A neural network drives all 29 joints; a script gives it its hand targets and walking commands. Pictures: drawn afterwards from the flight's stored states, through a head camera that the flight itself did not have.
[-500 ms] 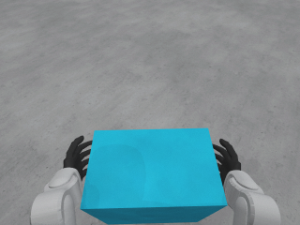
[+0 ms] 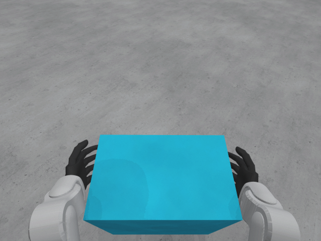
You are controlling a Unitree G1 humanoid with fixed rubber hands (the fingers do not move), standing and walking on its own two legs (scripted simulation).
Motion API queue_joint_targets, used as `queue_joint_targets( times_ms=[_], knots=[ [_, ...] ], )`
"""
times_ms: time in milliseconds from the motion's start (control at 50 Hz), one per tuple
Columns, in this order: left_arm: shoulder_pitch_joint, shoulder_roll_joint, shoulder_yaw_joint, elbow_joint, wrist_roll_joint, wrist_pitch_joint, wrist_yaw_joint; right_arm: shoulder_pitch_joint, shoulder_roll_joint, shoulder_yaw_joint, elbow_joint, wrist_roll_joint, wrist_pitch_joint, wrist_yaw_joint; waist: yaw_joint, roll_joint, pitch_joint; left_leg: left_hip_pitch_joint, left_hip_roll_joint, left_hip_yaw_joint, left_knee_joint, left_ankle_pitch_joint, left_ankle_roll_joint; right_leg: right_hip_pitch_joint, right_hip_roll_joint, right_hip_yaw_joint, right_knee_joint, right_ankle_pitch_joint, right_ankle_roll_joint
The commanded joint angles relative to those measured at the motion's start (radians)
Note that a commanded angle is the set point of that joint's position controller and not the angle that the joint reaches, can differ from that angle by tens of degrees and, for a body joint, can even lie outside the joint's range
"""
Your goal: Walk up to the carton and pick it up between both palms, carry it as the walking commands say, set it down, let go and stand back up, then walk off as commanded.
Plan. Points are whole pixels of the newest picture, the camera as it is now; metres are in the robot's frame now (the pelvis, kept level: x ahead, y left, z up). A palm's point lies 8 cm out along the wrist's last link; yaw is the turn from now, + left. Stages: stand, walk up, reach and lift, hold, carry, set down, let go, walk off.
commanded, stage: carry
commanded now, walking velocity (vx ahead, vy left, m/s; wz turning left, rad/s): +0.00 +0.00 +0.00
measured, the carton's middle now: (161, 191) +0.24 +0.00 +0.02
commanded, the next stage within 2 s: none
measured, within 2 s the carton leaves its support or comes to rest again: neither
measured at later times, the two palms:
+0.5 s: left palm (101, 204) +0.18 +0.11 +0.11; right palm (282, 199) +0.19 -0.23 +0.11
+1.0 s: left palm out of the picture +0.09 +0.15 +0.05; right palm (258, 230) +0.15 -0.19 +0.06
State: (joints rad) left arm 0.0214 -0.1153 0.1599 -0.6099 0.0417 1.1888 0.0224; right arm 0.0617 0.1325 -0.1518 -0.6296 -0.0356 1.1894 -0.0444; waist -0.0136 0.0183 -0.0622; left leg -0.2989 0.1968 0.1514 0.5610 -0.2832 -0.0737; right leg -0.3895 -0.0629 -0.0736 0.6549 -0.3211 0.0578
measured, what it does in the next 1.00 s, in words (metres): walks backwards: right foot, then left foot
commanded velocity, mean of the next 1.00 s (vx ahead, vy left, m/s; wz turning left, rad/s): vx -0.12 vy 0.00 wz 0.28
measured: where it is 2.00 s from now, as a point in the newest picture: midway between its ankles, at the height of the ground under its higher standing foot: outside the picture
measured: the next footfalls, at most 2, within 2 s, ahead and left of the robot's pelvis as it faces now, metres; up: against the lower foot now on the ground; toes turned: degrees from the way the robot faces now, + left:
right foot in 0.02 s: +0.06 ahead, -0.16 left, +0.00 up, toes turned -7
left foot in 0.36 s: -0.01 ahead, +0.04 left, +0.00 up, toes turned +9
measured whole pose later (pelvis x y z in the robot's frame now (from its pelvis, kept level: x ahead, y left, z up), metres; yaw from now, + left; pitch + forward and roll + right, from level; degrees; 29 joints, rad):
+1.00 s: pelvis -0.11 -0.06 -0.03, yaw +10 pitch -1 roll +0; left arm 0.01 -0.13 0.17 -0.60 0.06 1.20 0.02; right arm 0.01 0.13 -0.16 -0.60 -0.04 1.21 -0.04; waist -0.02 -0.02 0.04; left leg -0.49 0.03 0.11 0.82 -0.31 0.05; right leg -0.54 -0.16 -0.24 0.84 -0.35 -0.02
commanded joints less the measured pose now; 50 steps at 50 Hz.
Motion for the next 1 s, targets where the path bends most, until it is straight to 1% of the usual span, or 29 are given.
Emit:
queue_joint_targets(
  times_ms=[0,20,40,60,80,100,120,140,180,260,300,320,340,360,380,420,460,540,620,680,760,800,840,860,880,920,940,960,980],
  knots=[
    [-0.288,-0.642,-0.750,-0.026,-0.266,0.028,-0.057,-0.342,0.581,0.739,-0.058,0.271,0.023,0.098,0.001,0.119,-0.205,0.038,0.052,-0.023,0.025,0.282,0.052,0.227,0.002,-0.077,-0.280,0.187,0.017],
    [-0.261,-0.618,-0.734,-0.007,-0.267,0.028,-0.060,-0.339,0.575,0.739,-0.052,0.262,0.028,0.093,-0.001,-0.048,-0.207,-0.120,0.002,-0.007,0.149,0.042,0.015,0.337,-0.170,0.113,-0.299,0.475,0.005],
    [-0.274,-0.620,-0.733,-0.014,-0.262,0.021,-0.059,-0.367,0.573,0.763,-0.074,0.279,0.035,0.096,0.023,-0.347,-0.217,-0.230,-0.089,0.015,0.251,-0.346,-0.002,0.343,-0.324,0.305,-0.292,0.707,-0.133],
    [-0.295,-0.643,-0.734,-0.028,-0.272,0.018,-0.063,-0.392,0.610,0.775,-0.041,0.296,0.036,0.102,0.025,-0.309,-0.209,-0.198,-0.080,-0.068,0.395,-0.405,0.000,0.278,-0.302,0.271,-0.290,0.735,-0.186],
    [-0.313,-0.670,-0.731,-0.046,-0.271,0.011,-0.071,-0.442,0.660,0.800,-0.049,0.320,0.028,0.105,0.026,-0.251,-0.192,-0.203,-0.089,-0.094,0.480,-0.349,0.016,0.244,-0.284,0.222,-0.289,0.682,-0.195],
    [-0.326,-0.701,-0.733,-0.060,-0.268,0.002,-0.077,-0.496,0.695,0.822,-0.073,0.335,0.017,0.108,0.027,-0.200,-0.182,-0.189,-0.081,-0.111,0.517,-0.274,0.026,0.208,-0.256,0.158,-0.296,0.566,-0.189],
    [-0.327,-0.713,-0.726,-0.054,-0.268,-0.004,-0.085,-0.503,0.711,0.826,-0.074,0.337,0.011,0.108,0.029,-0.198,-0.180,-0.193,-0.084,-0.112,0.541,-0.225,0.034,0.192,-0.237,0.133,-0.309,0.451,-0.188],
    [-0.318,-0.721,-0.729,-0.051,-0.273,-0.008,-0.091,-0.486,0.717,0.827,-0.077,0.332,0.006,0.106,0.026,-0.191,-0.191,-0.194,-0.087,-0.106,0.538,-0.199,0.036,0.208,-0.223,0.115,-0.308,0.424,-0.187],
    [-0.318,-0.713,-0.741,-0.047,-0.280,-0.012,-0.098,-0.454,0.699,0.814,-0.068,0.313,0.003,0.097,0.024,-0.174,-0.214,-0.178,-0.099,-0.089,0.425,-0.201,0.045,0.231,-0.220,0.132,-0.314,0.392,-0.189],
    [-0.333,-0.661,-0.760,-0.054,-0.279,0.000,-0.098,-0.396,0.646,0.788,-0.043,0.275,0.013,0.083,0.024,-0.192,-0.221,-0.059,-0.149,-0.061,0.140,-0.197,0.079,0.212,-0.224,0.192,-0.369,0.234,-0.198],
    [-0.341,-0.637,-0.770,-0.050,-0.277,0.014,-0.092,-0.365,0.626,0.769,-0.021,0.258,0.022,0.080,0.006,-0.160,-0.221,0.070,-0.159,-0.040,-0.113,-0.060,0.096,0.176,-0.201,0.174,-0.351,0.148,-0.170],
    [-0.334,-0.621,-0.769,-0.043,-0.269,0.021,-0.088,-0.366,0.614,0.759,-0.018,0.254,0.027,0.080,0.007,-0.129,-0.215,0.149,-0.142,-0.034,-0.230,0.004,0.097,0.151,-0.176,0.153,-0.346,0.117,-0.138],
    [-0.328,-0.607,-0.761,-0.033,-0.259,0.028,-0.083,-0.372,0.605,0.746,-0.012,0.251,0.030,0.081,0.015,-0.082,-0.206,0.209,-0.079,-0.085,-0.260,0.014,0.093,0.116,-0.154,0.136,-0.324,0.127,-0.114],
    [-0.340,-0.609,-0.767,-0.040,-0.267,0.033,-0.083,-0.380,0.597,0.727,0.000,0.239,0.030,0.082,0.015,0.045,-0.163,0.149,0.003,-0.165,-0.265,0.009,0.102,0.083,-0.096,0.069,-0.290,0.131,-0.077],
    [-0.388,-0.616,-0.779,-0.069,-0.278,0.032,-0.085,-0.386,0.611,0.723,-0.004,0.242,0.030,0.083,0.013,0.083,-0.113,0.058,0.005,-0.163,-0.258,-0.001,0.106,0.107,-0.072,0.040,-0.286,0.142,-0.067],
    [-0.401,-0.625,-0.772,-0.058,-0.280,0.037,-0.083,-0.395,0.613,0.719,-0.012,0.245,0.034,0.083,0.007,0.043,-0.089,0.018,-0.027,-0.122,-0.234,-0.022,0.096,0.142,-0.072,0.041,-0.284,0.133,-0.068],
    [-0.388,-0.618,-0.761,-0.045,-0.281,0.043,-0.080,-0.395,0.604,0.719,-0.012,0.249,0.040,0.080,0.006,0.016,-0.107,0.022,-0.045,-0.113,-0.218,-0.036,0.097,0.158,-0.083,0.060,-0.299,0.109,-0.072],
    [-0.378,-0.621,-0.743,-0.026,-0.266,0.051,-0.073,-0.424,0.604,0.733,-0.026,0.265,0.050,0.084,0.006,-0.010,-0.097,0.014,-0.048,-0.118,-0.219,-0.057,0.099,0.161,-0.088,0.069,-0.314,0.073,-0.077],
    [-0.346,-0.620,-0.724,-0.016,-0.256,0.054,-0.067,-0.434,0.612,0.749,-0.037,0.284,0.056,0.090,0.007,-0.013,-0.116,-0.032,-0.028,-0.143,-0.117,0.137,0.093,0.175,-0.133,0.051,-0.206,0.237,-0.069],
    [-0.333,-0.625,-0.720,-0.024,-0.254,0.052,-0.064,-0.438,0.624,0.759,-0.044,0.297,0.059,0.096,0.008,-0.028,-0.142,-0.071,-0.034,-0.152,-0.057,0.191,0.095,0.182,-0.158,0.041,-0.156,0.276,-0.073],
    [-0.346,-0.654,-0.739,-0.049,-0.264,0.039,-0.069,-0.446,0.656,0.768,-0.061,0.299,0.047,0.103,0.005,-0.076,-0.160,-0.112,-0.067,-0.144,0.025,0.108,0.096,0.177,-0.208,0.047,-0.155,0.290,-0.092],
    [-0.353,-0.666,-0.752,-0.059,-0.269,0.032,-0.073,-0.440,0.666,0.767,-0.065,0.294,0.039,0.105,0.002,-0.127,-0.180,-0.109,-0.098,-0.127,0.122,-0.041,0.096,0.147,-0.262,0.063,-0.175,0.280,-0.119],
    [-0.346,-0.675,-0.756,-0.059,-0.268,0.027,-0.074,-0.437,0.661,0.765,-0.069,0.291,0.036,0.108,0.006,-0.166,-0.199,-0.075,-0.130,-0.095,0.264,-0.165,0.097,0.065,-0.327,0.077,-0.196,0.242,-0.163],
    [-0.344,-0.677,-0.757,-0.061,-0.266,0.026,-0.073,-0.434,0.656,0.763,-0.067,0.289,0.034,0.110,0.007,-0.163,-0.199,-0.053,-0.135,-0.077,0.307,-0.191,0.099,0.015,-0.344,0.072,-0.205,0.197,-0.172],
    [-0.350,-0.679,-0.759,-0.066,-0.265,0.025,-0.072,-0.432,0.655,0.763,-0.066,0.289,0.032,0.112,0.002,-0.153,-0.193,-0.040,-0.129,-0.066,0.297,-0.178,0.101,-0.011,-0.342,0.053,-0.190,0.150,-0.165],
    [-0.365,-0.675,-0.765,-0.077,-0.263,0.025,-0.071,-0.420,0.652,0.754,-0.058,0.284,0.029,0.116,-0.011,-0.096,-0.161,-0.021,-0.110,-0.099,0.210,-0.121,0.114,-0.095,-0.293,-0.003,-0.124,-0.052,-0.115],
    [-0.380,-0.672,-0.770,-0.084,-0.264,0.026,-0.071,-0.410,0.658,0.749,-0.055,0.281,0.028,0.118,-0.023,-0.042,-0.135,-0.013,-0.091,-0.153,0.139,-0.097,0.127,-0.159,-0.257,-0.031,-0.062,-0.163,-0.083],
    [-0.393,-0.675,-0.777,-0.091,-0.266,0.028,-0.072,-0.406,0.656,0.743,-0.057,0.277,0.025,0.118,-0.033,0.117,-0.112,-0.064,0.005,-0.322,-0.037,-0.152,0.164,-0.191,-0.172,-0.094,0.106,-0.231,-0.046],
    [-0.396,-0.680,-0.778,-0.096,-0.264,0.027,-0.073,-0.395,0.648,0.732,-0.061,0.275,0.021,0.117,-0.027,0.332,-0.090,-0.219,0.167,-0.590,-0.318,-0.113,0.236,-0.123,-0.036,-0.098,0.419,-0.284,-0.013]
  ],
)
